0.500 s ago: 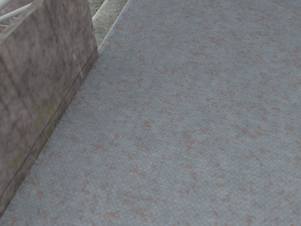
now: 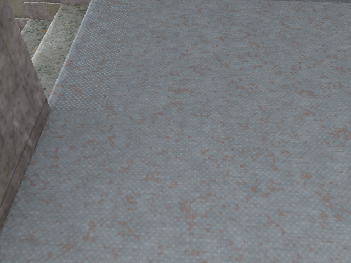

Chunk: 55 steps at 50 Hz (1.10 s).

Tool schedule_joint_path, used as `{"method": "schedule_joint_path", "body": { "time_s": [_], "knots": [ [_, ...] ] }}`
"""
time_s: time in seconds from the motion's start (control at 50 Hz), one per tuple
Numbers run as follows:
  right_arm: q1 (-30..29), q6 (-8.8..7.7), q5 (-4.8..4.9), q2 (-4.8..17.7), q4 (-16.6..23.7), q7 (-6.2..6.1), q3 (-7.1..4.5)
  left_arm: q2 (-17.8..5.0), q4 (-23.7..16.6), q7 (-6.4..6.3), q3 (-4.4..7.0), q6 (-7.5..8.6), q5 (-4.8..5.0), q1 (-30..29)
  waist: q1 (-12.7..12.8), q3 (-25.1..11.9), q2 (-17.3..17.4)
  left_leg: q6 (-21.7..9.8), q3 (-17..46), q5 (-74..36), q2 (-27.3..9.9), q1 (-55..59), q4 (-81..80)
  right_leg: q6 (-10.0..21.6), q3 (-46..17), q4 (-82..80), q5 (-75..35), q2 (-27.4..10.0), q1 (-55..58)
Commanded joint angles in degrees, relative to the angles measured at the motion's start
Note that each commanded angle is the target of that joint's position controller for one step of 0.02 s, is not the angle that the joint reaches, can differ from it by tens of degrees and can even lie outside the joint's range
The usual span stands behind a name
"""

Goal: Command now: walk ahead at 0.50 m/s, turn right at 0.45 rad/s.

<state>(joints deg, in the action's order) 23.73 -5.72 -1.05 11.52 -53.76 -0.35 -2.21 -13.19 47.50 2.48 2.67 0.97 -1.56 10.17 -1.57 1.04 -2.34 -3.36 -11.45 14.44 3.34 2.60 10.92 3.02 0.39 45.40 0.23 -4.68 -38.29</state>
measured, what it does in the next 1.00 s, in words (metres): walks ahead, turning right: right foot, then left foot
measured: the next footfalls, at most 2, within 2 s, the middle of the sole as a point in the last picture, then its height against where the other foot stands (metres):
right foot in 0.16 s outside the picture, level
left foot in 0.72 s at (185, 233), level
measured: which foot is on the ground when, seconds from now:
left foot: down 0.00-0.18, up 0.20-0.70, down 0.72-1.00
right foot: up 0.00-0.14, down 0.16-0.74, up 0.76-1.00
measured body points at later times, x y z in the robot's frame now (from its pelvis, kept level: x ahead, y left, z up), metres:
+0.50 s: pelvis +0.28 -0.07 +0.00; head +0.30 -0.09 +0.45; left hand +0.36 +0.20 -0.12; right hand +0.37 -0.35 -0.11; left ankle +0.47 +0.08 -0.67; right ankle +0.21 -0.09 -0.74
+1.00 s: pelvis +0.58 -0.10 +0.00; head +0.59 -0.09 +0.45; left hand +0.76 +0.11 -0.12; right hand +0.50 -0.35 -0.13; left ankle +0.58 -0.02 -0.74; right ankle +0.61 -0.27 -0.67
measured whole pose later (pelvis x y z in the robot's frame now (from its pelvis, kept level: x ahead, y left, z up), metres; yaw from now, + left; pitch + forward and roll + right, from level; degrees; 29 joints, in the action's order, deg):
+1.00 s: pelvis +0.58 -0.10 +0.00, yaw -19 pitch +0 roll +1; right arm 22.3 -4.6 -0.5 13.0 -53.4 0.9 -2.2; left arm -14.8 48.0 1.8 1.8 2.1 -2.2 11.8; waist -1.0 1.4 -2.6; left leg -4.8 -3.9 9.9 4.7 -4.6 14.3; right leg 2.0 -0.9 54.4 9.4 -5.1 -34.9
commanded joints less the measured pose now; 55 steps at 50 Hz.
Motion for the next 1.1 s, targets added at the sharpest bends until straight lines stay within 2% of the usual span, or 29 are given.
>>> {"method": "schedule_joint_path", "body": {
  "time_s": [0.02, 0.06, 0.1, 0.14, 0.16, 0.18, 0.2, 0.22, 0.24, 0.26, 0.28, 0.32, 0.38, 0.5, 0.6, 0.64, 0.66, 0.68, 0.7, 0.72, 0.74, 0.76, 0.78, 0.8, 0.82, 0.86, 0.92, 1.02, 1.1],
  "knots": [
    [2.22, -0.57, -0.04, 7.65, 1.26, -0.78, -1.50, -1.70, -5.95, 0.54, -0.23, 0.86, -0.14, -8.12, -1.00, 5.71, 5.60, -4.56, 2.33, -25.87, -16.90, -1.83, -3.47, 1.37, 3.80, -6.17, -1.41, 0.49, 0.21],
    [2.76, -0.10, -0.19, 8.32, 0.48, -1.17, -1.64, -2.04, -6.69, 0.67, -0.07, 0.89, -0.33, -8.77, -0.68, 5.55, 5.81, -4.12, 0.80, -33.11, -17.96, 2.24, -0.15, 3.06, 5.52, -8.73, 2.51, 1.80, 1.38],
    [1.79, 0.44, -0.35, 9.75, 0.32, -1.57, -1.92, -2.82, -6.37, 0.42, 0.44, 0.74, -0.47, -6.25, 1.00, 3.19, 7.30, -3.34, -1.19, -50.41, -18.45, 4.81, 6.98, 5.33, 8.05, -9.73, 8.29, 5.18, 6.58],
    [0.75, 1.48, -0.55, 11.58, 0.48, -1.78, -2.41, -4.76, -4.00, -0.05, 1.65, 1.01, -0.68, 3.07, 5.17, -2.61, 8.04, -2.83, -2.59, -59.05, -18.36, 4.07, 22.92, 8.23, 9.03, -11.73, 13.59, 9.50, 17.64],
    [-0.04, 1.82, -0.36, 11.79, 1.26, -1.65, -2.38, -7.13, -1.17, -0.59, 2.91, 1.46, -1.28, 12.17, 9.39, -7.66, 5.33, -1.53, -3.40, -50.59, -17.14, -3.20, 36.71, 10.51, 5.84, -15.80, 12.89, 9.50, 30.90],
    [1.18, 1.58, 0.47, 7.89, 4.11, -1.08, -1.43, -13.57, -0.52, -1.58, 4.88, 1.45, -1.75, 18.03, 10.29, -14.60, -3.68, 0.70, -3.92, -23.54, -13.01, -20.42, 57.00, 15.85, -14.94, -17.69, 19.31, -5.14, 47.32],
    [-0.46, 0.98, 0.68, 6.86, 7.63, -0.03, -1.48, -16.76, -1.70, -1.69, 5.52, 1.01, 0.17, 14.86, 6.99, -18.34, -11.50, 3.07, 5.38, 17.05, -0.22, -39.11, 72.89, 23.49, -45.50, -28.13, 14.79, -16.06, 55.97],
    [-7.61, 0.50, -0.06, 9.10, 8.93, 0.28, -1.75, -15.21, -1.41, -2.03, 5.26, 0.40, 0.96, 13.70, 8.25, -12.24, -1.79, 2.27, 13.39, 11.61, -4.52, -45.92, 72.78, 21.03, -37.85, -29.38, 12.99, -13.82, 53.06],
    [-9.09, -0.27, 0.55, 8.24, 9.70, 0.51, -1.29, -12.63, -1.07, -2.45, 4.58, 0.40, 1.15, 10.96, 6.30, -5.93, 0.62, 2.00, 13.12, 6.17, -7.02, -45.69, 68.49, 18.83, -30.17, -29.97, 8.36, -12.59, 45.17],
    [-8.17, -0.41, 0.38, 7.89, 9.04, 0.41, -1.26, -10.10, -1.07, -2.49, 3.84, 0.57, 1.12, 8.63, 3.37, -2.11, 4.11, 2.11, 13.03, 3.87, -8.91, -42.04, 62.52, 15.84, -24.77, -31.03, 2.25, -9.52, 37.85],
    [-7.57, 0.50, -0.74, 7.65, 9.00, 0.38, -1.24, -8.62, -1.12, -2.63, 3.33, 0.91, 1.56, 6.80, 1.25, -0.53, 4.01, 2.83, 13.29, 3.53, -9.90, -38.65, 59.01, 14.14, -20.51, -31.72, -1.95, -6.57, 32.80],
    [-5.56, 2.72, -1.90, 7.09, 8.60, 0.72, -1.13, -7.85, -1.55, -2.46, 2.85, 1.98, 1.82, 6.27, -0.30, -1.57, 2.40, 4.25, 12.80, 3.15, -10.12, -34.84, 55.60, 13.59, -16.74, -32.62, -6.68, -3.71, 29.32],
    [-9.32, 4.01, -1.75, 6.62, 10.17, 1.13, -1.01, -9.87, -0.86, -2.27, 3.23, 2.70, 1.71, 9.16, 0.26, -0.31, 1.34, 5.89, 11.46, -1.63, -10.15, -37.75, 49.16, 13.07, -14.58, -34.50, -7.37, -1.85, 28.17],
    [-20.70, 3.77, -1.09, 6.58, 13.20, 1.73, -0.61, -8.81, 1.28, -2.34, 2.51, 3.14, 1.65, 16.23, 5.04, 1.33, -0.80, 5.20, 10.43, -15.05, -9.33, -42.29, 33.66, 8.43, -12.76, -34.70, -13.09, -1.22, 35.99],
    [-28.20, 2.92, -0.62, 6.73, 15.92, 2.28, -0.02, -9.17, 2.70, -3.21, 2.01, 3.26, 0.65, 19.42, 7.30, 3.40, -1.18, 2.67, 9.06, -15.28, -6.86, -42.15, 24.78, 8.51, -13.41, -32.94, -17.44, -3.62, 42.93],
    [-26.53, 2.52, -0.51, 7.59, 15.99, 2.27, -0.21, -10.11, 2.98, -3.64, 2.04, 3.38, 0.36, 18.19, 5.46, 3.70, -1.58, 0.69, 9.14, -11.97, -5.56, -37.90, 21.65, 7.95, -13.31, -31.19, -22.92, -5.12, 44.06],
    [-22.88, 2.32, -0.47, 8.23, 14.95, 2.02, -0.52, -10.59, 2.86, -3.79, 2.04, 3.53, 0.34, 16.58, 3.44, 2.71, -1.83, -0.45, 8.78, -9.51, -4.08, -32.43, 20.11, 7.01, -12.40, -28.53, -30.03, -5.02, 43.56],
    [-17.67, 2.13, -0.38, 9.30, 13.29, 1.49, -1.06, -11.24, 2.99, -3.82, 2.13, 3.66, 0.20, 15.76, 1.28, 0.18, -2.24, -1.52, 8.03, -6.67, -1.94, -25.69, 19.59, 6.26, -11.75, -23.34, -38.44, -4.57, 43.45],
    [-8.86, 1.69, -0.40, 10.33, 10.54, 0.77, -1.68, -11.46, 3.21, -3.57, 2.10, 3.66, 0.07, 14.83, -2.84, -4.27, -0.68, -2.89, 7.45, -7.36, -0.73, -15.52, 16.55, 5.34, -9.71, -13.16, -40.62, -2.48, 41.94],
    [0.58, 1.17, -1.41, 12.91, 8.63, -0.14, -2.51, -9.99, 2.41, -3.30, 1.55, 3.95, 0.39, 14.95, -6.62, -10.60, 2.27, -5.30, 15.06, -4.02, -8.17, -1.00, 16.04, 4.70, -8.23, 0.94, -27.88, -0.23, 33.06],
    [6.12, 1.25, -2.62, 20.00, 8.35, -0.35, -4.44, -4.20, 1.67, -2.74, 0.44, 4.00, 2.90, 22.99, -4.28, -20.04, 16.05, -14.28, 43.18, 1.20, -25.61, 16.65, 13.68, 1.44, -3.40, 25.06, 5.59, 10.02, 14.38],
    [2.20, 2.13, -0.62, 15.79, 7.86, 0.42, -3.71, -8.29, 2.46, -2.88, 1.07, 3.97, 1.06, 20.91, -3.21, -17.96, 12.26, -14.93, 55.69, 4.80, -26.85, 13.10, 4.96, 2.29, -6.52, 30.78, 27.96, 11.79, 6.06],
    [-4.48, 2.35, 0.18, 12.59, 8.90, 0.60, -2.89, -9.10, 1.30, -2.70, 1.41, 3.73, 0.32, 15.34, -0.90, -6.84, 7.18, -13.59, 45.94, 9.22, -24.78, 3.04, 4.06, 2.59, -7.13, 31.10, 23.24, 7.66, 3.16],
    [-8.11, 2.17, 0.08, 9.28, 9.25, 0.90, -2.03, -8.36, 0.51, -2.22, 1.03, 3.81, 0.14, 11.79, -0.22, -2.64, 3.39, -12.16, 38.80, 6.29, -22.24, -4.09, 2.11, 2.65, -6.63, 27.63, 19.44, 5.31, 4.04],
    [-8.65, 1.87, -0.03, 8.02, 8.55, 0.88, -1.53, -7.28, 0.23, -1.83, 0.87, 3.42, 0.05, 10.71, 1.00, 0.10, 4.25, -10.51, 32.94, 1.54, -19.46, -8.68, 0.53, 2.53, -5.86, 24.47, 18.32, 3.61, 5.50],
    [-7.82, 1.10, 0.20, 6.89, 6.79, 0.80, -0.97, -5.75, 0.94, -1.18, 0.38, 2.09, -0.82, 12.48, 3.06, 0.79, 6.63, -8.76, 26.11, -5.66, -16.02, -13.65, -1.58, 1.33, -4.44, 20.69, 16.88, 2.04, 9.58],
    [-4.74, 0.08, 0.59, 8.57, 4.65, 1.10, -1.42, -4.88, -0.01, -0.70, -0.04, 1.42, -0.82, 9.33, 3.32, 1.62, 6.35, -9.69, 21.47, -12.47, -15.01, -13.08, -3.99, -0.26, -2.11, 16.40, 13.01, 0.26, 5.77],
    [-0.68, 0.11, 0.91, 8.59, 2.19, 1.32, -1.34, -3.46, -3.79, -0.37, -1.09, 1.63, -0.27, -3.42, 0.66, 3.55, 5.92, -8.05, 15.20, -19.29, -11.72, -10.42, -5.10, -2.28, 1.47, -0.22, 1.98, -0.81, 3.03],
    [3.16, 0.18, 0.64, 9.42, 0.33, 0.96, -1.45, -3.35, -5.52, -0.43, -1.52, 1.85, 0.11, -10.15, -1.56, 3.67, 6.06, -7.29, 14.35, -23.83, -13.09, -5.54, -3.32, -1.67, 3.07, -9.29, -1.22, 0.81, 5.42]
  ]
}}
Velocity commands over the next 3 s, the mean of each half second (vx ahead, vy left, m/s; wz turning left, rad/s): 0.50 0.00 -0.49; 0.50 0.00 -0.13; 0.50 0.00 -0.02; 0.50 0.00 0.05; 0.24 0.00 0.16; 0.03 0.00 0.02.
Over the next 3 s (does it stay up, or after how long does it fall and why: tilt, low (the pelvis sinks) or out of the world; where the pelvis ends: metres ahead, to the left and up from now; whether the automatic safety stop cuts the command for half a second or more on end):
stays up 1.29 -0.33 0.00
